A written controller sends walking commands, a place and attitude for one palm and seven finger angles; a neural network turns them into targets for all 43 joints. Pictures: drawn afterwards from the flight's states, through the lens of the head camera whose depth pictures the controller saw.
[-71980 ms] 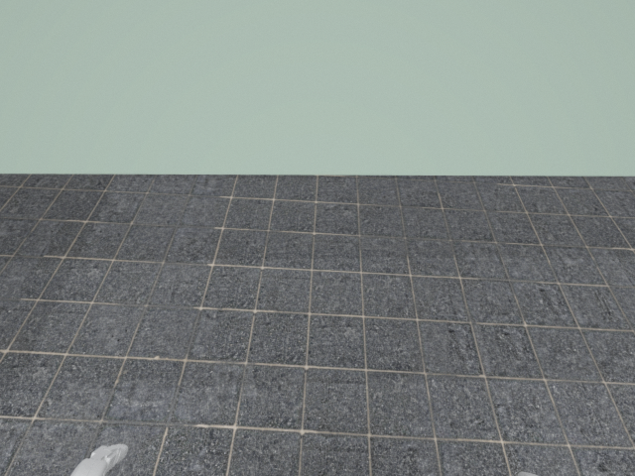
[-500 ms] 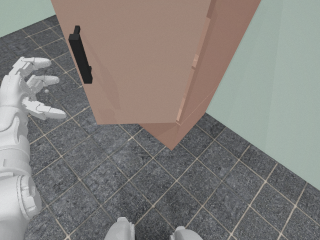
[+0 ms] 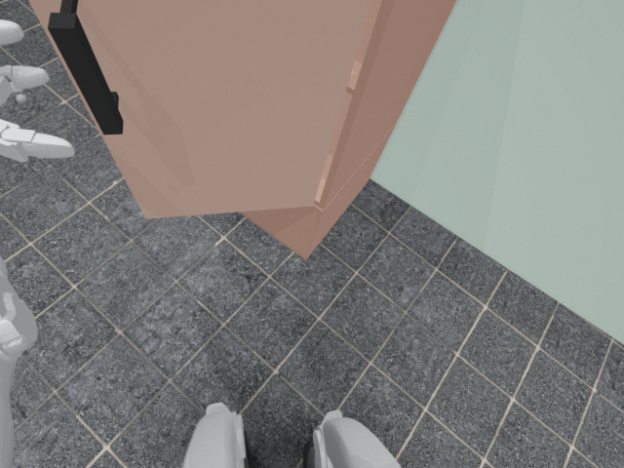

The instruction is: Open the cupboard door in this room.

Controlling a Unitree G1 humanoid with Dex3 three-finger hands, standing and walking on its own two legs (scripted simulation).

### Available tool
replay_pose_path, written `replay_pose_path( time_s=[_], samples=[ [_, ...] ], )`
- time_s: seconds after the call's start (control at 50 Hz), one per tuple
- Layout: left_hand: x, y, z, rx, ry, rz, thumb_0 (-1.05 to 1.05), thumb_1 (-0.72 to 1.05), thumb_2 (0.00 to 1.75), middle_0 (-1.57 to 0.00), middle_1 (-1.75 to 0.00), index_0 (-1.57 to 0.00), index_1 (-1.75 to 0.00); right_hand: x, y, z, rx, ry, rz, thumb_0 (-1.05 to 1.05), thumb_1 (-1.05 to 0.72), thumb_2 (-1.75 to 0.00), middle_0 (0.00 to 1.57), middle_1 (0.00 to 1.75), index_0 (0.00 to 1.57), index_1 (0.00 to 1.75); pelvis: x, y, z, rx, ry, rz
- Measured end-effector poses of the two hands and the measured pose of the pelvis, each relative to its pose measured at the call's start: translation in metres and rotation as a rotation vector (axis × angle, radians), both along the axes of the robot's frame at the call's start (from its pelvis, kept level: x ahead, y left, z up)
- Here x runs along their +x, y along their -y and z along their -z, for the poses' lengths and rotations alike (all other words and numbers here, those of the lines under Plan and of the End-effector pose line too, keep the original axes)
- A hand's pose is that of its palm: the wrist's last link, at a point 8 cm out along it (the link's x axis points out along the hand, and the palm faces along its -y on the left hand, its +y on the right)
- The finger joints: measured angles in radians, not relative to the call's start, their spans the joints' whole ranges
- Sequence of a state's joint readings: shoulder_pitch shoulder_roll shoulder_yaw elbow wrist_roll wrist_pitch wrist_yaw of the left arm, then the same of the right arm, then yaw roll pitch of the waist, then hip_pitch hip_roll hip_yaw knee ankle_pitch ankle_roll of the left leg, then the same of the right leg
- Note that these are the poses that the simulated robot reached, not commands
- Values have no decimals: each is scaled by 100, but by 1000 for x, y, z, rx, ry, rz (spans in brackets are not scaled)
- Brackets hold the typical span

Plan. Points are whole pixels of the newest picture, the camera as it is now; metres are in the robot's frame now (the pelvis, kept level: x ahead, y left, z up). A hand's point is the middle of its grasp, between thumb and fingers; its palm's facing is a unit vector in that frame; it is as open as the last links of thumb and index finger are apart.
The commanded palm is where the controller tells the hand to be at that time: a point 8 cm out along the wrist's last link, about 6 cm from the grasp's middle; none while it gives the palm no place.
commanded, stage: move the hooked fingers beside the handle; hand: left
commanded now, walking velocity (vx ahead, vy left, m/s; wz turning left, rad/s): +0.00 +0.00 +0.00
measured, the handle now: (93, 69) +0.58 +0.22 +0.09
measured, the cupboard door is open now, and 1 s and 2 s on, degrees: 45 45 44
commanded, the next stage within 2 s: slide the fingers in behind the handle in 0.86 s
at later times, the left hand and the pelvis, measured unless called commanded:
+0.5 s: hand (22, 95) +0.53 +0.28 +0.10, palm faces +0.12 -0.99 -0.01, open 14.0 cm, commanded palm +0.51 +0.31 +0.09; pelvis +0.01 +0.01 +0.00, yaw -1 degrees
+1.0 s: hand (27, 101) +0.53 +0.27 +0.09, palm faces +0.09 -1.00 +0.00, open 14.0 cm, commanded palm +0.51 +0.30 +0.09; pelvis +0.00 +0.01 +0.00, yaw +0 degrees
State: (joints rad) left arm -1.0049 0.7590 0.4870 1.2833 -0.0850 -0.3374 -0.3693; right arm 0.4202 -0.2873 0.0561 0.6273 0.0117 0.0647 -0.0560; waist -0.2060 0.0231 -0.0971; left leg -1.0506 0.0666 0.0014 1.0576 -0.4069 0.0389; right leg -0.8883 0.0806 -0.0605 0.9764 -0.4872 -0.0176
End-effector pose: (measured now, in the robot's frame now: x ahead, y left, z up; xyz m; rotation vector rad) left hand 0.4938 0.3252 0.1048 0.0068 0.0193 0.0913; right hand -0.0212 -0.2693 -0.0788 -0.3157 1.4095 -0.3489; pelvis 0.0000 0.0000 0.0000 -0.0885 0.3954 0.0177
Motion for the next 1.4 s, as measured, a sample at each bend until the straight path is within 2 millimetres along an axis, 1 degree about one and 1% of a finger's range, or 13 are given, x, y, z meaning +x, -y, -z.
replay_pose_path(
  time_s=[0.14,0.22,0.36,0.48,0.54,0.64,0.74,0.8,0.92,1.08,1.14,1.28,1.4],
  samples=[
    [18,-1,4,-8,-36,11,-1,-50,30,-30,-120,-30,-120,-11,-8,-1,5,-52,17,0,-90,-90,20,30,21,30,2,-3,2,-9,-28,-2],
    [23,3,6,6,-16,23,-1,-50,30,-30,-120,-29,-120,-14,-12,-1,14,-76,23,0,-90,-90,20,30,21,30,5,-5,2,-9,-39,4],
    [19,8,15,-15,-37,18,-1,-50,30,-30,-120,-30,-120,-10,-17,-2,35,-75,31,0,-90,-90,20,30,21,30,10,-7,-2,-6,-30,10],
    [10,0,6,-1,-1,-24,-1,-50,30,-30,-120,-30,-120,3,-15,-3,38,-32,22,0,-90,-90,20,30,21,30,13,-6,-4,-6,-10,9],
    [6,-5,3,5,-15,-22,-1,-50,30,-30,-120,-30,-120,9,-13,-3,36,-17,11,0,-90,-90,20,30,21,30,12,-6,-5,-8,-1,0],
    [2,-10,8,-6,-48,-2,-1,-50,30,-30,-120,-30,-120,18,-8,-3,18,-1,-15,0,-90,-90,20,30,21,30,8,-5,-4,-9,-2,-9],
    [1,-9,11,-8,-10,11,-1,-50,30,-30,-120,-30,-120,20,-3,-3,-4,0,-36,0,-90,-90,20,30,21,30,5,-5,0,-13,-13,-11],
    [2,-7,12,-13,10,12,-1,-50,30,-30,-120,-30,-120,18,-2,-2,-9,-6,-36,0,-90,-90,20,30,20,30,3,-5,1,-14,-17,-12],
    [7,-3,15,-18,-18,9,-1,-50,30,-30,-120,-30,-120,11,-5,-1,-6,-15,-21,0,-90,-90,20,30,20,30,2,-6,3,-17,-20,-11],
    [8,2,5,-4,7,8,-1,-50,30,-30,-120,-30,-120,-4,-15,2,31,-39,6,0,-90,-90,20,30,20,30,2,-7,1,-15,-14,-4],
    [8,7,5,-14,-11,20,-1,-50,30,-30,-120,-30,-120,-7,-18,3,42,-44,11,0,-90,-90,20,30,20,30,2,-7,0,-15,-10,-6],
    [11,17,14,-14,-32,19,-1,-50,30,-30,-120,-30,-120,-10,-18,3,40,-38,9,0,-90,-90,20,30,21,30,1,-8,1,-13,-13,-6],
    [15,28,13,-14,20,13,-1,-50,30,-30,-120,-30,-120,-9,-14,3,34,-39,12,0,-90,-90,20,30,21,30,1,-7,3,-10,-20,-1]
  ],
)
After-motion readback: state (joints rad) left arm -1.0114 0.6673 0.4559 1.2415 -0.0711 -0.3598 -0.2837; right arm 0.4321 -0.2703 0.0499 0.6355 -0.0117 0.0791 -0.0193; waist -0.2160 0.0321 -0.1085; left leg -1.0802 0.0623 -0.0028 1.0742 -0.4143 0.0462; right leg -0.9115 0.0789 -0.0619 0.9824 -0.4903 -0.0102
